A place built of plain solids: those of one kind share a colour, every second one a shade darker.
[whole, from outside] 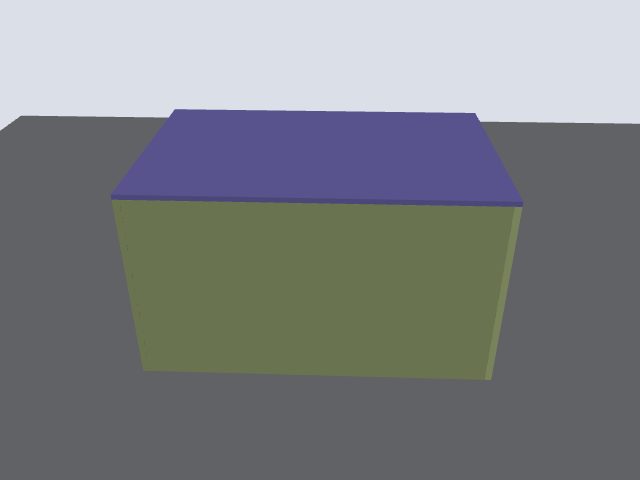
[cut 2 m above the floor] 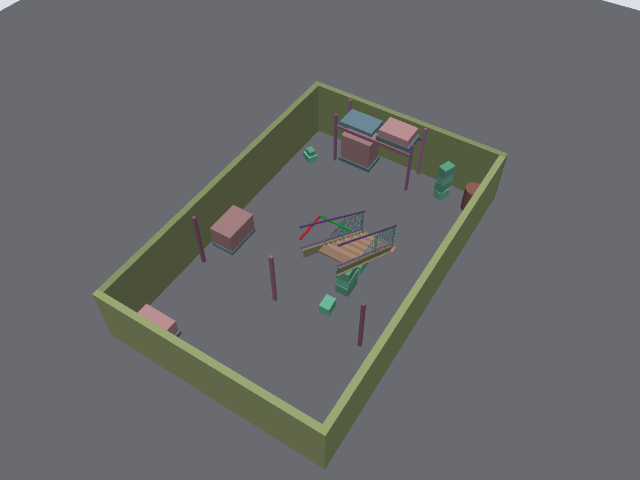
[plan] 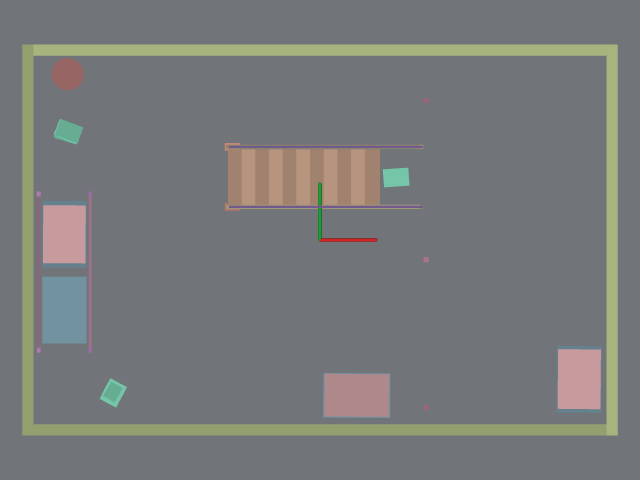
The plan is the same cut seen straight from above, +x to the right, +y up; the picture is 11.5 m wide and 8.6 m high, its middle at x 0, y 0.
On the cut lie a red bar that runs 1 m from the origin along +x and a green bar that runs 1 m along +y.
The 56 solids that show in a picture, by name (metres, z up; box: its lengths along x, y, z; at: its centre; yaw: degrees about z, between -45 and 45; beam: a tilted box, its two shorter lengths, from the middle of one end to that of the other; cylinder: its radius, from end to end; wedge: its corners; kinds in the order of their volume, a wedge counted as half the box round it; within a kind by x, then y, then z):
{
 "wall_1": {"box": [0.2, 7.0, 6.18], "at": [-5.23, 0.0, 2.79]},
 "wall_2": {"box": [10.27, 0.2, 6.18], "at": [0.0, -3.4, 2.79]},
 "wall_3": {"box": [10.27, 0.2, 6.18], "at": [0.0, 3.4, 2.79]},
 "wall_4": {"box": [0.2, 7.0, 6.18], "at": [5.23, 0.0, 2.79]},
 "roof_1": {"box": [10.67, 7.0, 0.15], "at": [0.0, 0.0, 5.96]},
 "load_1": {"box": [0.72, 1.11, 1.0], "at": [-4.58, -1.25, 0.64], "yaw": 0.2},
 "load_2": {"box": [0.77, 1.04, 0.79], "at": [-4.58, 0.1, 2.12], "yaw": -0.3},
 "load_3": {"box": [1.16, 0.77, 0.64], "at": [0.66, -2.78, 0.47], "yaw": -0.4},
 "load_4": {"box": [0.77, 1.07, 0.48], "at": [4.65, -2.49, 0.38], "yaw": -0.5},
 "string_1": {"wedge": [[-1.68, 0.55, 0.14], [-1.68, 0.55, 0.16], [-1.68, 0.62, 0.14], [-1.68, 0.62, 0.16], [1.78, 0.55, 2.76], [1.78, 0.55, 2.77], [1.78, 0.62, 2.76], [1.78, 0.62, 2.77]]},
 "string_2": {"wedge": [[-1.68, 1.64, 0.14], [-1.68, 1.64, 0.16], [-1.68, 1.7, 0.14], [-1.68, 1.7, 0.16], [1.78, 1.64, 2.76], [1.78, 1.64, 2.77], [1.78, 1.7, 2.76], [1.78, 1.7, 2.77]]},
 "string_3": {"wedge": [[-1.46, 0.62, 0.04], [-1.46, 0.62, 0.33], [-1.46, 0.63, 0.04], [-1.46, 0.63, 0.33], [1.78, 0.62, 2.48], [1.78, 0.62, 2.77], [1.78, 0.63, 2.48], [1.78, 0.63, 2.77]]},
 "string_4": {"wedge": [[-1.46, 1.63, 0.04], [-1.46, 1.63, 0.32], [-1.46, 1.64, 0.04], [-1.46, 1.64, 0.32], [1.78, 1.63, 2.48], [1.78, 1.63, 2.77], [1.78, 1.64, 2.48], [1.78, 1.64, 2.77]]},
 "string_5": {"wedge": [[-1.46, 1.64, 0.04], [-1.46, 1.64, 0.05], [-1.46, 1.7, 0.04], [-1.46, 1.7, 0.05], [1.85, 1.64, 2.54], [1.85, 1.64, 2.55], [1.85, 1.7, 2.54], [1.85, 1.7, 2.55]]},
 "pallet_1": {"box": [0.8, 1.2, 0.19], "at": [-4.58, -1.26, 0.05]},
 "pallet_2": {"box": [0.8, 1.2, 0.14], "at": [-4.58, -1.26, 1.66]},
 "pallet_3": {"box": [0.8, 1.2, 0.14], "at": [-4.58, 0.1, 1.66]},
 "pallet_4": {"box": [1.2, 0.8, 0.19], "at": [0.66, -2.79, 0.05], "yaw": -0.4},
 "pallet_5": {"box": [0.8, 1.2, 0.19], "at": [4.64, -2.5, 0.05], "yaw": -0.5},
 "rail_1": {"wedge": [[-1.63, 0.57, 1.07], [-1.63, 0.57, 1.12], [-1.63, 0.61, 1.07], [-1.63, 0.61, 1.12], [1.84, 0.57, 3.69], [1.84, 0.57, 3.74], [1.84, 0.61, 3.69], [1.84, 0.61, 3.74]]},
 "rail_2": {"wedge": [[-1.63, 1.65, 1.07], [-1.63, 1.65, 1.12], [-1.63, 1.69, 1.07], [-1.63, 1.69, 1.12], [1.84, 1.65, 3.69], [1.84, 1.65, 3.74], [1.84, 1.69, 3.69], [1.84, 1.69, 3.74]]},
 "rail_3": {"wedge": [[-1.51, 0.57, 0.38], [-1.51, 0.57, 0.4], [-1.51, 0.61, 0.38], [-1.51, 0.61, 0.4], [1.84, 0.57, 2.91], [1.84, 0.57, 2.93], [1.84, 0.61, 2.91], [1.84, 0.61, 2.93]]},
 "rail_4": {"wedge": [[-1.51, 1.65, 0.38], [-1.51, 1.65, 0.4], [-1.51, 1.69, 0.38], [-1.51, 1.69, 0.4], [1.84, 1.65, 2.91], [1.84, 1.65, 2.93], [1.84, 1.69, 2.91], [1.84, 1.69, 2.93]]},
 "carton_1": {"box": [0.44, 0.31, 0.34], "at": [-4.52, 1.92, 0.51], "yaw": -16.1},
 "carton_2": {"box": [0.44, 0.31, 0.34], "at": [-4.52, 1.94, 0.85], "yaw": -23.1},
 "carton_3": {"box": [0.44, 0.31, 0.39], "at": [-4.5, 1.94, 0.15], "yaw": -20.0},
 "carton_4": {"box": [0.44, 0.31, 0.34], "at": [-4.5, 1.95, 1.19], "yaw": -20.5},
 "carton_5": {"box": [0.24, 0.29, 0.18], "at": [-3.71, -2.72, 0.34], "yaw": -29.7},
 "carton_6": {"box": [0.34, 0.42, 0.3], "at": [-3.7, -2.74, 0.1], "yaw": -27.8},
 "carton_7": {"box": [0.6, 0.33, 0.43], "at": [-0.47, 1.14, 0.16], "yaw": 1.8},
 "carton_8": {"box": [0.57, 0.42, 0.34], "at": [0.4, 1.19, 0.51], "yaw": 2.2},
 "carton_9": {"box": [0.57, 0.42, 0.34], "at": [0.41, 1.17, 0.85], "yaw": 3.6},
 "carton_10": {"box": [0.57, 0.42, 0.39], "at": [0.43, 1.19, 0.14], "yaw": 0.1},
 "carton_11": {"box": [0.46, 0.33, 0.4], "at": [1.36, 1.12, 0.15], "yaw": 4.0},
 "drum_1": {"cylinder": 0.29, "from": [-4.52, 2.97, 0.0], "to": [-4.52, 2.97, 0.88]},
 "upright_1": {"box": [0.07, 0.09, 4.25], "at": [-5.04, 0.82, 2.08]},
 "upright_2": {"box": [0.07, 0.09, 4.25], "at": [-4.12, -1.98, 2.08]},
 "upright_3": {"box": [0.07, 0.09, 4.25], "at": [-4.12, 0.82, 2.08]},
 "tread_1": {"wedge": [[-1.65, 0.63, 0.13], [-1.65, 0.63, 0.18], [-1.65, 1.63, 0.13], [-1.65, 1.63, 0.18], [-1.37, 0.63, 0.13], [-1.37, 0.63, 0.18], [-1.37, 1.63, 0.13], [-1.37, 1.63, 0.18]]},
 "tread_2": {"wedge": [[-1.4, 0.63, 0.32], [-1.4, 0.63, 0.37], [-1.4, 1.63, 0.32], [-1.4, 1.63, 0.37], [-1.13, 0.63, 0.32], [-1.13, 0.63, 0.37], [-1.13, 1.63, 0.32], [-1.13, 1.63, 0.37]]},
 "tread_3": {"wedge": [[-1.16, 0.63, 0.5], [-1.16, 0.63, 0.55], [-1.16, 1.63, 0.5], [-1.16, 1.63, 0.55], [-0.88, 0.63, 0.5], [-0.88, 0.63, 0.55], [-0.88, 1.63, 0.5], [-0.88, 1.63, 0.55]]},
 "tread_4": {"wedge": [[-0.91, 0.63, 0.69], [-0.91, 0.63, 0.74], [-0.91, 1.63, 0.69], [-0.91, 1.63, 0.74], [-0.64, 0.63, 0.69], [-0.64, 0.63, 0.74], [-0.64, 1.63, 0.69], [-0.64, 1.63, 0.74]]},
 "tread_5": {"wedge": [[-0.67, 0.63, 0.87], [-0.67, 0.63, 0.92], [-0.67, 1.63, 0.87], [-0.67, 1.63, 0.92], [-0.39, 0.63, 0.87], [-0.39, 0.63, 0.92], [-0.39, 1.63, 0.87], [-0.39, 1.63, 0.92]]},
 "tread_6": {"wedge": [[-0.42, 0.63, 1.06], [-0.42, 0.63, 1.11], [-0.42, 1.63, 1.06], [-0.42, 1.63, 1.11], [-0.15, 0.63, 1.06], [-0.15, 0.63, 1.11], [-0.15, 1.63, 1.06], [-0.15, 1.63, 1.11]]},
 "tread_7": {"wedge": [[-0.18, 0.63, 1.24], [-0.18, 0.63, 1.29], [-0.18, 1.63, 1.24], [-0.18, 1.63, 1.29], [0.1, 0.63, 1.24], [0.1, 0.63, 1.29], [0.1, 1.63, 1.24], [0.1, 1.63, 1.29]]},
 "tread_8": {"wedge": [[0.07, 0.63, 1.43], [0.07, 0.63, 1.48], [0.07, 1.63, 1.43], [0.07, 1.63, 1.48], [0.34, 0.63, 1.43], [0.34, 0.63, 1.48], [0.34, 1.63, 1.43], [0.34, 1.63, 1.48]]},
 "tread_9": {"wedge": [[0.31, 0.63, 1.61], [0.31, 0.63, 1.66], [0.31, 1.63, 1.61], [0.31, 1.63, 1.66], [0.59, 0.63, 1.61], [0.59, 0.63, 1.66], [0.59, 1.63, 1.61], [0.59, 1.63, 1.66]]},
 "tread_10": {"wedge": [[0.56, 0.63, 1.8], [0.56, 0.63, 1.85], [0.56, 1.63, 1.8], [0.56, 1.63, 1.85], [0.83, 0.63, 1.8], [0.83, 0.63, 1.85], [0.83, 1.63, 1.8], [0.83, 1.63, 1.85]]},
 "tread_11": {"wedge": [[0.8, 0.63, 1.98], [0.8, 0.63, 2.03], [0.8, 1.63, 1.98], [0.8, 1.63, 2.03], [1.08, 0.63, 1.98], [1.08, 0.63, 2.03], [1.08, 1.63, 1.98], [1.08, 1.63, 2.03]]},
 "column_1": {"box": [0.1, 0.1, 2.5], "at": [1.9, -3.0, 1.2]},
 "column_2": {"box": [0.1, 0.1, 2.5], "at": [1.9, -0.35, 1.2]},
 "column_3": {"box": [0.1, 0.1, 2.5], "at": [1.9, 2.5, 1.2]},
 "beam_1": {"box": [0.05, 2.71, 0.12], "at": [-5.04, -0.58, 1.52]},
 "beam_2": {"box": [0.05, 2.71, 0.12], "at": [-4.12, -0.58, 1.52]},
 "pad_1": {"box": [0.28, 0.14, 0.09], "at": [-1.57, 0.59, -0.01]},
 "pad_2": {"box": [0.28, 0.14, 0.09], "at": [-1.57, 1.67, -0.01]}
}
